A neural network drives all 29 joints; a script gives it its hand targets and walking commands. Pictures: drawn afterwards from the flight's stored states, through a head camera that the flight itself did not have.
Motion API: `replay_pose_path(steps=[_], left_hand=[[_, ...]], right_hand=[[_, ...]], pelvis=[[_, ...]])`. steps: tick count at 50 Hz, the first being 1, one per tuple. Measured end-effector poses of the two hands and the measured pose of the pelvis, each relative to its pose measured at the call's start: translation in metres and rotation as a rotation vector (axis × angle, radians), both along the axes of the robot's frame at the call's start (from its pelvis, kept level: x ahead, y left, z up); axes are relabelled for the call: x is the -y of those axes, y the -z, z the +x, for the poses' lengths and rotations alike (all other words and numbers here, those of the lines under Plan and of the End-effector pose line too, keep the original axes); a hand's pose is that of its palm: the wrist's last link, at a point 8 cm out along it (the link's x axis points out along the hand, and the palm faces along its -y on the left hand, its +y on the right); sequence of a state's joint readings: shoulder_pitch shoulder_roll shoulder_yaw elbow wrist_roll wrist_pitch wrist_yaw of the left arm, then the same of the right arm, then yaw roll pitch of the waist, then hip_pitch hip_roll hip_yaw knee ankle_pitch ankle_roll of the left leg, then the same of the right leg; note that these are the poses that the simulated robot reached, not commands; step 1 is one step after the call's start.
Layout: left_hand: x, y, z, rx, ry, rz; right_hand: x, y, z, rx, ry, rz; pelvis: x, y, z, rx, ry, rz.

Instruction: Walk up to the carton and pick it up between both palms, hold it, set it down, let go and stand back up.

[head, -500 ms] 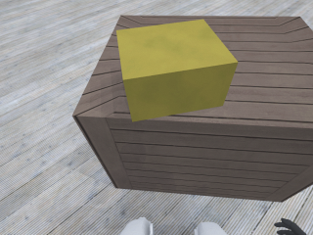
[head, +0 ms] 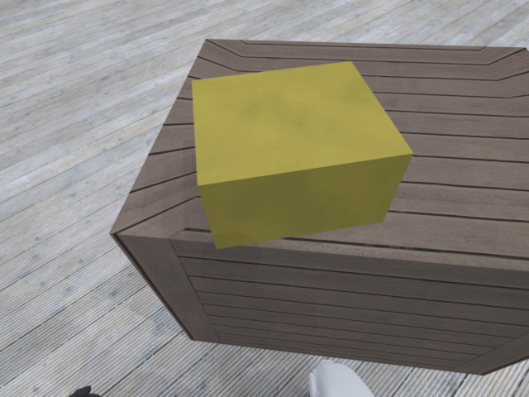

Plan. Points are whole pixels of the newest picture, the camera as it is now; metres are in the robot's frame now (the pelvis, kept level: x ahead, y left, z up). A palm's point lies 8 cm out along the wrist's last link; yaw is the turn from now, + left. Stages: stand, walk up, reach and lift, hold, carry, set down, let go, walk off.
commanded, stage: walk up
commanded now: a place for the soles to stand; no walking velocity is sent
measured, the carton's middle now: (287, 150) +0.51 -0.03 +0.06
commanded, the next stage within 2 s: none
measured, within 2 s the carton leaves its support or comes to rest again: neither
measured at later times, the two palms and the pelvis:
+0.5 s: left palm out of the picture +0.09 +0.34 -0.07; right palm out of the picture +0.12 -0.30 -0.11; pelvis +0.03 +0.01 -0.01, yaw +0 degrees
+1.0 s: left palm out of the picture +0.11 +0.34 -0.08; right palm (485, 377) +0.15 -0.31 -0.10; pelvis +0.04 +0.01 -0.02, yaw -1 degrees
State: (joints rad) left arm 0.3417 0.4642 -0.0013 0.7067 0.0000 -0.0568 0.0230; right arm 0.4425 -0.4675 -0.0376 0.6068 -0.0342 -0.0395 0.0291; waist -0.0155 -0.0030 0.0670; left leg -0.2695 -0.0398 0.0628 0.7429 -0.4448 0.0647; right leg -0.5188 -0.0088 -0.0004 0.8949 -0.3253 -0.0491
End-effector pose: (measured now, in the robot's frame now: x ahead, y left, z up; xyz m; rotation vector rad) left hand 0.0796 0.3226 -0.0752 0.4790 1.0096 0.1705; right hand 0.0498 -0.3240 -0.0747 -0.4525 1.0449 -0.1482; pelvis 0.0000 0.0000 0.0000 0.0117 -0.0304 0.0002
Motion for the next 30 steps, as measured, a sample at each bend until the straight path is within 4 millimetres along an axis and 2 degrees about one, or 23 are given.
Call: replay_pose_path(steps=[5, 9, 13, 20, 27, 30], left_hand=[[0.019, -0.001, 0.005, 0.005, 0.005, 0.036], [0.022, -0.013, 0.003, 0.003, -0.004, 0.071], [0.019, -0.021, 0.004, -0.002, -0.007, 0.096], [0.002, -0.022, 0.01, -0.013, -0.009, 0.105], [-0.028, 0.001, 0.017, -0.03, -0.015, 0.064], [-0.035, 0.006, 0.026, -0.036, -0.014, 0.046]], right_hand=[[0.018, 0.02, 0.028, 0.03, 0.009, 0.037], [0.021, 0.023, 0.052, 0.065, 0.001, 0.059], [0.017, 0.029, 0.063, 0.068, -0.004, 0.083], [0.0, 0.035, 0.066, 0.036, -0.003, 0.087], [-0.028, 0.032, 0.063, 0.005, -0.015, 0.041], [-0.035, 0.025, 0.061, -0.005, -0.004, 0.024]], pelvis=[[0.022, 0.01, 0.009, 0.028, 0.006, 0.018], [0.028, 0.007, 0.013, 0.037, 0.005, 0.032], [0.028, 0.007, 0.017, 0.033, 0.005, 0.031], [0.012, 0.008, 0.023, 0.021, 0.003, 0.009], [-0.02, 0.015, 0.03, 0.012, 0.0, -0.033], [-0.029, 0.013, 0.036, 0.011, 0.005, -0.043]])
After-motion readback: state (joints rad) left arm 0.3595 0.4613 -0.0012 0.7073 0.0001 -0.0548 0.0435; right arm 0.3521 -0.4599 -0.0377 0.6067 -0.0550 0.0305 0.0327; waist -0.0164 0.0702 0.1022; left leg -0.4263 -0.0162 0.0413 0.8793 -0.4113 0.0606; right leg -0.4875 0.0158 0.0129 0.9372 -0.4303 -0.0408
